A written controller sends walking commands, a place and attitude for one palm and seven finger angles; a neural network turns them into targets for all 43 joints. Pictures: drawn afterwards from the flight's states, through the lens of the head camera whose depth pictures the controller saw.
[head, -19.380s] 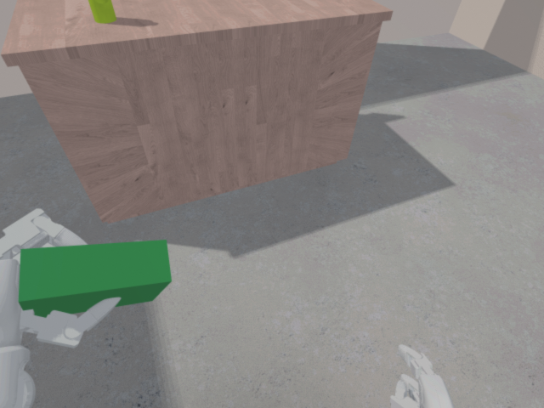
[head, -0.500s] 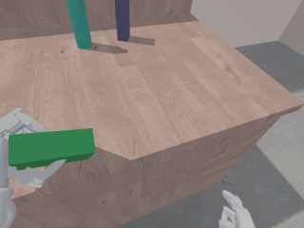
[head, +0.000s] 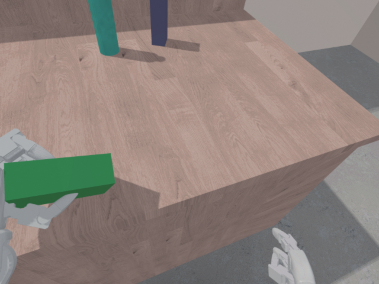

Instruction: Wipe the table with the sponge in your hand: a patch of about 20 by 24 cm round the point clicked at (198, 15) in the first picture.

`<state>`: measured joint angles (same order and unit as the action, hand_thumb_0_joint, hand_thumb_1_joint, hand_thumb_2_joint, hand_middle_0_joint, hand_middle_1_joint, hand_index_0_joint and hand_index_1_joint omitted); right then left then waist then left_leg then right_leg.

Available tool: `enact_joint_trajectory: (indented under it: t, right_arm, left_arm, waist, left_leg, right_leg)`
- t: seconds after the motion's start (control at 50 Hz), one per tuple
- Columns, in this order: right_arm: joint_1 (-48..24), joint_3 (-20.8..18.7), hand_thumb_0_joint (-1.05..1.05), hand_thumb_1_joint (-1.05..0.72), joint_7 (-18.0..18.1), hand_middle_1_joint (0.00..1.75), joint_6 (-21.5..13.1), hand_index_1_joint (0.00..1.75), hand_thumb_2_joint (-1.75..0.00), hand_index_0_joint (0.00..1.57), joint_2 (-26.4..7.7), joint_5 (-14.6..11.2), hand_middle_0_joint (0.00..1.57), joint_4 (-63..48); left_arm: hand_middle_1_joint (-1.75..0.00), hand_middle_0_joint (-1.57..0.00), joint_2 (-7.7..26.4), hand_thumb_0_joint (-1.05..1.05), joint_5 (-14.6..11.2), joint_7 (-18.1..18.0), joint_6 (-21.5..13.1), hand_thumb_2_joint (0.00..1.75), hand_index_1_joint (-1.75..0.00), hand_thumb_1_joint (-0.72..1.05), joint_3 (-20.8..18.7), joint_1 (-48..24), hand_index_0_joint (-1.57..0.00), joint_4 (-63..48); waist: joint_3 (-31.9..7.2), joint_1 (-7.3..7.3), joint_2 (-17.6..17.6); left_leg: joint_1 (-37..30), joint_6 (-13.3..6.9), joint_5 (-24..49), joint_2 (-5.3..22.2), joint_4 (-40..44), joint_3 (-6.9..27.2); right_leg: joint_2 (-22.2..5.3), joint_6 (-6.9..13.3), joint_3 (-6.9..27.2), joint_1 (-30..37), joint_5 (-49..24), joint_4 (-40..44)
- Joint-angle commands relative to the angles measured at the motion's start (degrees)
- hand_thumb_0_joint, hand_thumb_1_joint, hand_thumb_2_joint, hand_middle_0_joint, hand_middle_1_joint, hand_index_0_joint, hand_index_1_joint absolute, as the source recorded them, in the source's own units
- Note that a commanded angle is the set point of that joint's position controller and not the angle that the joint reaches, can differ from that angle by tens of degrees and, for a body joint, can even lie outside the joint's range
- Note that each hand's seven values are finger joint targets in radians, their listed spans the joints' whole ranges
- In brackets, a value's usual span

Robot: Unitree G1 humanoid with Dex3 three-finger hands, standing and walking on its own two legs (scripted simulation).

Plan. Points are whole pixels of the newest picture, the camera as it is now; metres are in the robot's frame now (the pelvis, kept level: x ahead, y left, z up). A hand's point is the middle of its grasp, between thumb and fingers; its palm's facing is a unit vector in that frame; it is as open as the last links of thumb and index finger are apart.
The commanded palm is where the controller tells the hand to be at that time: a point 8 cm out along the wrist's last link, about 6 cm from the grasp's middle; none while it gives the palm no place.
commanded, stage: come to a stop and stand still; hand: left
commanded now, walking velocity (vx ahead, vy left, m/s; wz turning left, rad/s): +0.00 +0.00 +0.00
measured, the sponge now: (79, 179) +0.24 +0.21 +0.14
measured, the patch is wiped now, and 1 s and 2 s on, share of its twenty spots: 0.00 0.00 0.00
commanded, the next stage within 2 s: look again from close up in 0.02 s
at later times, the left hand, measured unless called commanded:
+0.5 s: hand (42, 182) +0.21 +0.25 +0.16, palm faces +0.41 -0.84 -0.36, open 9.0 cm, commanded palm +0.16 +0.28 +0.18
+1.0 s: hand (42, 184) +0.21 +0.25 +0.16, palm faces +0.45 -0.84 -0.31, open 9.0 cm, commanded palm +0.16 +0.26 +0.18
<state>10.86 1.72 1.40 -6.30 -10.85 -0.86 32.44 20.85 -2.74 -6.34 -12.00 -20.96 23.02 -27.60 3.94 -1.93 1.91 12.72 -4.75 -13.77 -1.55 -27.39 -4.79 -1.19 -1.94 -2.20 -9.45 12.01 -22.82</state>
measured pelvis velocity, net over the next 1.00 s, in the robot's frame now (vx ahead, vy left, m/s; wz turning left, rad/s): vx -0.01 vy -0.02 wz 0.00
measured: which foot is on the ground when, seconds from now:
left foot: down 0.00-1.00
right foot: down 0.00-1.00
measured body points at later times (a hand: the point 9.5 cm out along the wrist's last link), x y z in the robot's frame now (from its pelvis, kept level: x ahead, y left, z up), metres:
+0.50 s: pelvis +0.00 +0.00 +0.00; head +0.02 +0.02 +0.45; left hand +0.19 +0.29 +0.18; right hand +0.17 -0.22 -0.08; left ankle +0.01 +0.06 -0.74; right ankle +0.00 -0.15 -0.74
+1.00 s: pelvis -0.01 -0.02 +0.00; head +0.01 +0.01 +0.45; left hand +0.18 +0.29 +0.18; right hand +0.17 -0.24 -0.07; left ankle +0.01 +0.06 -0.74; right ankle +0.00 -0.15 -0.74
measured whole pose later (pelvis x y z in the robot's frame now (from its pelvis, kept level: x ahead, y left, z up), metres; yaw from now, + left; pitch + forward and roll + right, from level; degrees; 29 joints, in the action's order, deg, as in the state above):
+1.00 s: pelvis -0.01 -0.02 +0.00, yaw +0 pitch -1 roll -2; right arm 12.8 1.2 2.0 -7.9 -12.1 -0.7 34.0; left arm 19.7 -3.0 -6.4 -13.9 -21.7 20.5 -21.8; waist 1.9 -2.6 1.3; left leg 14.0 -3.6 -13.7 -0.3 -28.4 -4.5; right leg 0.0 -0.6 -2.4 -11.0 12.3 -24.3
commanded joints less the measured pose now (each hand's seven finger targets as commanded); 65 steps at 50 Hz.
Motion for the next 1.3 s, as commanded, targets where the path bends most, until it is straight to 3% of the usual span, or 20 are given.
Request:
enact_joint_trajectory:
  t: [0.0, 0.1, 0.22, 0.5, 0.52, 0.54, 0.56, 0.6, 0.62, 0.64, 0.72, 0.76, 0.8, 0.82, 0.9, 0.98, 1.04, 1.1, 1.12, 1.28]
  right_arm:
    - [-4.57, -3.82, 0.0, -0.9, 0.53, 0.3, -3.32, 0.3, -0.9, 0.2, -7.96, -0.27, 0.2, -8.56]
    - [-5.02, -3.77, 0.0, -0.9, 0.68, 0.3, -3.48, 0.3, -0.9, 0.2, -7.87, -0.23, 0.2, -8.44]
    - [-4.03, -3.83, 0.0, -0.9, 0.66, 0.3, -3.48, 0.3, -0.9, 0.2, -7.72, -0.15, 0.2, -8.11]
    - [-4.11, -4.27, 0.0, -0.9, 0.55, 0.3, -3.54, 0.3, -0.9, 0.2, -7.88, -0.21, 0.2, -7.79]
    - [0.0, -3.57, 0.0, -0.9, 0.02, 0.3, -5.63, 0.3, -0.9, 0.2, -9.6, 3.99, 0.2, -7.73]
    - [-2.9, -1.52, 0.0, -0.9, 0.18, 0.3, -5.51, 0.3, -0.9, 0.2, -2.81, 1.57, 0.2, -3.3]
    - [-1.85, -4.29, 0.0, -0.9, 0.27, 0.3, -6.05, 0.3, -0.9, 0.2, -6.44, 0.85, 0.2, -6.74]
    - [-2.06, -5.02, 0.0, -0.9, -0.89, 0.3, -6.63, 0.3, -0.9, 0.2, -7.45, -0.61, 0.2, -6.98]
    - [-0.89, -5.55, 0.0, -0.9, -1.79, 0.3, -6.41, 0.3, -0.9, 0.2, -8.81, -0.14, 0.2, -7.63]
    - [-1.73, -5.29, 0.0, -0.9, -2.43, 0.3, -6.18, 0.3, -0.9, 0.2, -8.42, 0.05, 0.2, -8.12]
    - [-4.1, -4.2, 0.0, -0.9, -2.0, 0.3, -5.49, 0.3, -0.9, 0.2, -8.17, -0.44, 0.2, -9.86]
    - [-4.72, -4.3, 0.0, -0.9, -0.57, 0.3, -5.25, 0.3, -0.9, 0.2, -8.23, -0.37, 0.2, -10.08]
    - [-5.53, -4.19, 0.0, -0.9, 0.53, 0.3, -4.73, 0.3, -0.9, 0.2, -8.1, -0.21, 0.2, -9.15]
    - [-4.94, -3.92, 0.0, -0.9, 0.87, 0.3, -4.41, 0.3, -0.9, 0.2, -7.46, -0.07, 0.2, -8.72]
    - [-4.79, -3.56, 0.0, -0.9, 1.05, 0.3, -5.12, 0.3, -0.9, 0.2, -7.62, -0.18, 0.2, -7.88]
    - [-3.79, -3.6, 0.0, -0.9, 0.74, 0.3, -5.65, 0.3, -0.9, 0.2, -8.14, 0.04, 0.2, -7.67]
    - [-4.55, -3.66, 0.0, -0.9, 0.69, 0.3, -5.65, 0.3, -0.9, 0.2, -8.19, 0.24, 0.2, -7.95]
    - [-5.25, -3.64, 0.0, -0.9, 0.53, 0.3, -5.2, 0.3, -0.9, 0.2, -8.21, 0.24, 0.2, -7.77]
    - [-4.75, -3.56, 0.0, -0.9, 0.55, 0.3, -4.79, 0.3, -0.9, 0.2, -7.86, 0.29, 0.2, -7.96]
    - [-3.88, -3.74, 0.0, -0.9, 0.64, 0.3, -3.92, 0.3, -0.9, 0.2, -7.86, -0.02, 0.2, -8.66]
  left_arm:
    - [-1.6, -1.2, 8.76, 0.0, 0.79, -1.03, -2.61, 1.3, -1.6, 0.1, -5.25, -3.41, -1.2, -10.99]
    - [-1.6, -1.2, 9.18, 0.0, 1.23, -1.32, -2.9, 1.3, -1.6, 0.1, -5.32, -4.66, -1.2, -11.2]
    - [-1.6, -1.2, 7.6, 0.0, 1.16, -1.19, -3.34, 1.3, -1.6, 0.1, -4.43, -3.26, -1.2, -9.95]
    - [-1.6, -1.2, 8.49, 0.0, 1.06, -1.27, -3.01, 1.3, -1.6, 0.1, -5.68, -1.48, -1.2, -10.49]
    - [-1.6, -1.2, 53.26, 0.0, 9.73, -0.94, -9.03, 1.3, -1.6, 0.1, -36.79, -62.06, -1.2, -25.99]
    - [-1.6, -1.2, 17.4, 0.0, 3.75, 1.69, -6.45, 1.3, -1.6, 0.1, -14.03, -26.32, -1.2, 10.83]
    - [-1.6, -1.2, 12.79, 0.0, 1.41, 1.44, -6.44, 1.3, -1.6, 0.1, -9.58, -11.83, -1.2, 3.96]
    - [-1.6, -1.2, 1.84, 0.0, -0.5, 1.88, -5.44, 1.3, -1.6, 0.1, 0.45, -5.85, -1.2, 2.86]
    - [-1.6, -1.2, 5.08, 0.0, -0.07, 1.66, -5.48, 1.3, -1.6, 0.1, -1.1, -5.33, -1.2, -3.26]
    - [-1.6, -1.2, 4.71, 0.0, 0.19, 1.63, -5.46, 1.3, -1.6, 0.1, -0.13, -3.32, -1.2, -6.05]
    - [-1.6, -1.2, 9.46, 0.0, 0.12, 0.01, -4.5, 1.3, -1.6, 0.1, -4.55, 0.91, -1.2, -10.04]
    - [-1.6, -1.2, 12.22, 0.0, -0.38, -0.54, -4.65, 1.3, -1.6, 0.1, -8.49, -1.18, -1.2, -10.01]
    - [-1.6, -1.2, 14.77, 0.0, -0.5, -1.29, -4.92, 1.3, -1.6, 0.1, -11.89, -3.68, -1.2, -9.17]
    - [-1.6, -1.2, 10.83, 0.0, -0.64, -0.99, -4.88, 1.3, -1.6, 0.1, -9.03, -3.45, -1.2, -6.15]
    - [-1.6, -1.2, 7.75, 0.0, 0.16, -0.43, -4.66, 1.3, -1.6, 0.1, -4.87, -7.82, -1.2, -4.38]
    - [-1.6, -1.2, 5.79, 0.0, 0.97, -0.29, -4.33, 1.3, -1.6, 0.1, -1.0, -8.7, -1.2, -6.01]
    - [-1.6, -1.2, 6.97, 0.0, 1.11, -0.61, -4.02, 1.3, -1.6, 0.1, -2.2, -7.34, -1.2, -8.27]
    - [-1.6, -1.2, 9.66, 0.0, 1.02, -1.09, -3.71, 1.3, -1.6, 0.1, -5.87, -4.09, -1.2, -8.77]
    - [-1.6, -1.2, 7.68, 0.0, 0.75, -0.83, -3.71, 1.3, -1.6, 0.1, -4.49, -2.88, -1.2, -7.9]
    - [-1.6, -1.2, 8.49, 0.0, 0.26, -0.38, -3.67, 1.3, -1.6, 0.1, -5.54, -2.07, -1.2, -9.36]
  waist:
    - [-9.16, 0.59, -5.0]
    - [-7.22, 0.53, -7.3]
    - [-6.73, 0.63, -6.0]
    - [-8.95, 0.74, -3.48]
    - [-3.09, -0.61, 1.69]
    - [-12.48, 0.8, 0.78]
    - [-11.09, -1.06, -3.27]
    - [-15.69, -0.08, -16.01]
    - [-15.64, -0.25, -17.55]
    - [-14.56, -0.51, -16.32]
    - [-10.9, -0.23, 2.86]
    - [-9.01, 0.29, 7.1]
    - [-7.83, 0.56, 2.92]
    - [-6.99, 0.92, -0.56]
    - [-5.0, 0.86, -7.39]
    - [-7.26, 0.59, -3.77]
    - [-8.77, 0.37, -2.78]
    - [-9.71, 0.06, -3.2]
    - [-9.49, 0.36, -3.29]
    - [-8.63, 0.48, -5.69]
  left_leg:
    - [-0.48, 4.35, 6.92, 6.72, 7.15, 7.02]
    - [1.85, 3.96, -0.15, 7.04, 9.53, 8.0]
    - [3.04, 3.69, -2.2, 7.01, 10.03, 8.97]
    - [-0.72, 4.04, 6.12, 6.41, 6.69, 7.57]
    - [6.33, 2.99, 13.32, 7.36, -1.56, 6.5]
    - [-3.48, 3.22, 16.42, 4.25, 2.66, 8.46]
    - [-6.09, 4.15, 19.48, 6.04, 2.9, 7.34]
    - [-9.36, 4.64, 23.22, 7.08, 4.15, 6.77]
    - [-8.93, 4.08, 24.9, 9.24, 4.67, 8.06]
    - [-6.57, 3.27, 23.37, 10.18, 5.13, 8.72]
    - [4.26, 3.06, 4.99, 8.04, 5.32, 8.51]
    - [3.45, 3.37, 0.07, 6.04, 4.59, 8.05]
    - [1.39, 3.48, -1.47, 5.62, 4.76, 7.57]
    - [1.85, 3.18, -2.43, 5.77, 5.41, 7.69]
    - [1.28, 2.99, -3.76, 5.88, 6.32, 6.36]
    - [-0.43, 2.87, 1.31, 5.37, 5.46, 6.63]
    - [-1.24, 3.02, 3.73, 5.23, 5.28, 6.51]
    - [-1.4, 3.46, 6.99, 5.12, 4.99, 6.1]
    - [-0.93, 3.25, 7.39, 5.14, 5.06, 6.41]
    - [-0.39, 3.74, 8.34, 6.42, 7.08, 7.25]
  right_leg:
    - [-1.19, 2.5, 2.04, 4.83, -8.92, 1.14]
    - [-0.98, 2.48, 1.99, 4.66, -4.86, 1.15]
    - [-0.83, 2.57, 1.59, 5.22, -3.95, 1.5]
    - [-1.67, 2.88, 2.73, 5.09, -9.24, 1.76]
    - [-3.94, 3.63, 4.61, -4.91, -12.34, 3.35]
    - [-5.9, 6.56, 5.47, -4.55, -12.12, -0.52]
    - [-3.8, 5.13, 8.47, -1.46, -15.15, 1.34]
    - [-2.82, 4.19, 4.35, -0.32, -9.88, -4.45]
    - [-2.52, 3.65, 3.54, -1.18, -5.19, -6.31]
    - [-2.28, 3.34, 2.8, -1.1, -1.74, -6.52]
    - [-2.66, 2.5, 2.63, 4.08, -4.75, -2.17]
    - [-3.38, 2.97, 5.08, 0.94, -2.0, 1.13]
    - [-3.59, 3.32, 6.14, -2.49, 0.97, 2.32]
    - [-3.66, 3.42, 5.86, -2.69, 1.7, 2.55]
    - [-2.48, 3.28, 6.15, -2.88, 0.38, 3.43]
    - [-2.3, 3.13, 5.99, -0.21, -3.92, 3.54]
    - [-2.04, 2.95, 5.1, 1.36, -6.28, 3.13]
    - [-1.87, 2.89, 4.42, 2.54, -9.04, 2.52]
    - [-2.15, 2.97, 4.01, 2.89, -9.22, 2.47]
    - [-1.24, 2.66, 2.59, 3.77, -9.38, 0.93]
